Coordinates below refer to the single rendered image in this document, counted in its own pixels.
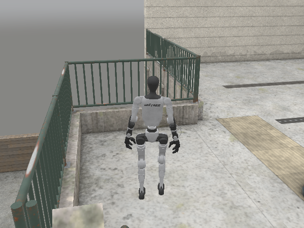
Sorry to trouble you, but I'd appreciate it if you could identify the robot left hand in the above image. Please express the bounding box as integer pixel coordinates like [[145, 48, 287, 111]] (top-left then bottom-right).
[[124, 137, 136, 149]]

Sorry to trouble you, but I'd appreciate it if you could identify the robot right forearm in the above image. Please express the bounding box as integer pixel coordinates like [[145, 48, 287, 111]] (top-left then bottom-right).
[[169, 117, 179, 141]]

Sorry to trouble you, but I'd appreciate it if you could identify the robot right hand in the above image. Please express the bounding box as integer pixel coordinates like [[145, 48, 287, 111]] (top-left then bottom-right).
[[169, 140, 180, 153]]

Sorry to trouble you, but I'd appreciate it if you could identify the robot left forearm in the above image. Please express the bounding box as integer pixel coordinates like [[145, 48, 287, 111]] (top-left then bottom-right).
[[126, 116, 135, 138]]

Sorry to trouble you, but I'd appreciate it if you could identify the robot left thigh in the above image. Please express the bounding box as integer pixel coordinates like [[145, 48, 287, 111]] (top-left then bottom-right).
[[136, 133, 146, 169]]

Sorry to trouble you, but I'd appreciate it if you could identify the left robot upper arm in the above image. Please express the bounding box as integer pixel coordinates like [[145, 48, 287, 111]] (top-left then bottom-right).
[[130, 96, 143, 123]]

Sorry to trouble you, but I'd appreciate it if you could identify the right robot upper arm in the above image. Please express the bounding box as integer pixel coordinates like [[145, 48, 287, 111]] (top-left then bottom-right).
[[163, 97, 174, 124]]

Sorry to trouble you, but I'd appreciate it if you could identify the right robot foot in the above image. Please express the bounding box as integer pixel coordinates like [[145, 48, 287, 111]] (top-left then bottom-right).
[[158, 183, 164, 195]]

